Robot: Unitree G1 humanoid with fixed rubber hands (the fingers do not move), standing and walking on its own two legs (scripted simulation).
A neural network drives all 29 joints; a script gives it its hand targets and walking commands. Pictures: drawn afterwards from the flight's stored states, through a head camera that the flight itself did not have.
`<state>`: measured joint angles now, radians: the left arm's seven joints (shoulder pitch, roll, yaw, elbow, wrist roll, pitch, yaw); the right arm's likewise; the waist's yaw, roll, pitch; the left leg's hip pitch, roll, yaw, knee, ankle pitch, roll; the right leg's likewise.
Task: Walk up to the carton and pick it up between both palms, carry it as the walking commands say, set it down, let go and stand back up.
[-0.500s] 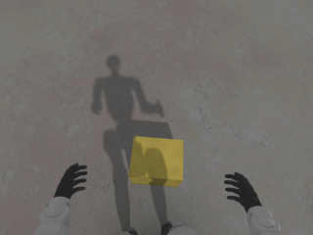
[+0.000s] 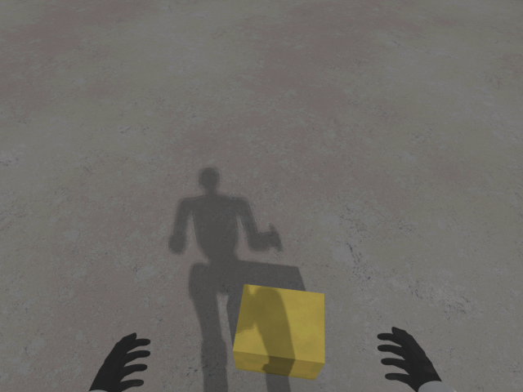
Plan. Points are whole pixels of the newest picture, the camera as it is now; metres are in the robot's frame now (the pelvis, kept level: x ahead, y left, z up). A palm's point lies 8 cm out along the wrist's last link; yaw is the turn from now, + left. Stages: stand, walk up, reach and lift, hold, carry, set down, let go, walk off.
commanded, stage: let go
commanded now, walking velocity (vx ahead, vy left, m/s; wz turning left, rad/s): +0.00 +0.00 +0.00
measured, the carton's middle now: (279, 332) +0.43 -0.07 -0.67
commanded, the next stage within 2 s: stand in 0.12 s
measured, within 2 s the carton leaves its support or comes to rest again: neither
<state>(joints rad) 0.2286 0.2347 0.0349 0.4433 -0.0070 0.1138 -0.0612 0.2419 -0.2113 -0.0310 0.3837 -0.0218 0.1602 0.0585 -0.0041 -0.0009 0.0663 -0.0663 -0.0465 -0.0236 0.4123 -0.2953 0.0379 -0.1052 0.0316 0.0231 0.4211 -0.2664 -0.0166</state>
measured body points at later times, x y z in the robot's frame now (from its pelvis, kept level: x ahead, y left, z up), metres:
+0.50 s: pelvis +0.05 +0.00 -0.01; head +0.05 +0.00 +0.44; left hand +0.13 +0.27 -0.13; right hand +0.12 -0.28 -0.13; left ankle -0.04 +0.09 -0.74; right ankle -0.02 -0.11 -0.74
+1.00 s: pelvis +0.04 +0.00 -0.01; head +0.04 -0.01 +0.44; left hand +0.03 +0.24 -0.16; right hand +0.01 -0.25 -0.16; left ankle -0.04 +0.09 -0.74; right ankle -0.02 -0.11 -0.74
